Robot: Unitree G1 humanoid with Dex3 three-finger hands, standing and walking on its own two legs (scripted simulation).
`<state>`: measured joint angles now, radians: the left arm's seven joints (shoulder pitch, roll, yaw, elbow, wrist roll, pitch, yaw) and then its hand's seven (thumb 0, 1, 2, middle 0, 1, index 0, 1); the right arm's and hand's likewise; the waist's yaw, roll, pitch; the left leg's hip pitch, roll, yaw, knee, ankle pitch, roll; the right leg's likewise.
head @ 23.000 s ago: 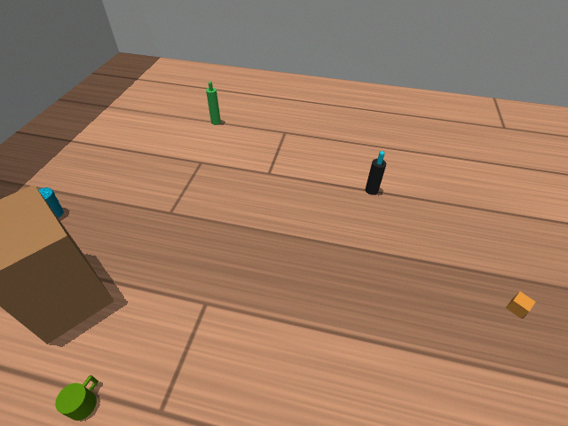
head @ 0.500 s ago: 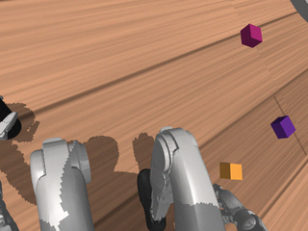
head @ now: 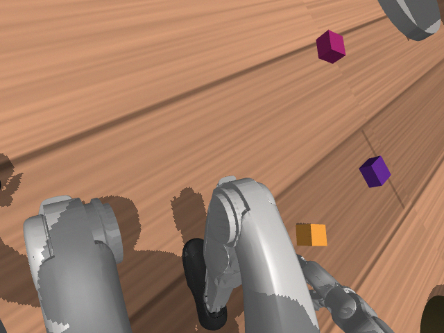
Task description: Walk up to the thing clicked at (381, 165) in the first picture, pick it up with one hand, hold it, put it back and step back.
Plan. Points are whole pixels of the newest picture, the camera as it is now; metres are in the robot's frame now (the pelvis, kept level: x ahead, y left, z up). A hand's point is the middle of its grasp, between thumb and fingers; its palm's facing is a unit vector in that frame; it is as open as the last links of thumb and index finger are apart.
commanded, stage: lower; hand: left
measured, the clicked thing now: out of the picture +0.39 +0.32 -0.16
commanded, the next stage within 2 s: loosen in 0.08 s
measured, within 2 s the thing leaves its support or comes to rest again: rests again in 1.12 s
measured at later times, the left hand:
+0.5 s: hand out of the picture +0.40 +0.33 -0.14, palm faces +0.45 -0.89 +0.00, open 11.0 cm
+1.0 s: hand out of the picture +0.40 +0.34 -0.14, palm faces +0.44 -0.90 +0.01, open 17.6 cm
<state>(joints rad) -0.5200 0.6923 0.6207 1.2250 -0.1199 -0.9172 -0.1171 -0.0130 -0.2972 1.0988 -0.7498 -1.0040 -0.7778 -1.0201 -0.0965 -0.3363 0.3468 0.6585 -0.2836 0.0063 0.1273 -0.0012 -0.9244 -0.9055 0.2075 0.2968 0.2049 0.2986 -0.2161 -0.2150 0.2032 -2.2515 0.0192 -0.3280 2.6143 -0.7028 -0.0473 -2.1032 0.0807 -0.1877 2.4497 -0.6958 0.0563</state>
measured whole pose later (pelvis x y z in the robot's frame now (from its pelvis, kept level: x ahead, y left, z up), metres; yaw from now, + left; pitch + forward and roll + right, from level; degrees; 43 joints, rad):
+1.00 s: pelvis -0.01 +0.01 +0.00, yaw -2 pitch +15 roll -15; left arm -0.59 0.76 0.61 1.26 -0.14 -0.99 -0.12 -0.01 -0.60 0.02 -0.11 -0.03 -0.12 -0.03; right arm -0.13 -0.35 0.39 0.61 -0.29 0.03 0.14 0.00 -0.89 -0.90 0.21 0.30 0.21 0.30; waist -0.20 -0.23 0.22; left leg -2.24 0.03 -0.35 2.64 -0.70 -0.03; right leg -2.09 0.10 -0.20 2.44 -0.67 0.06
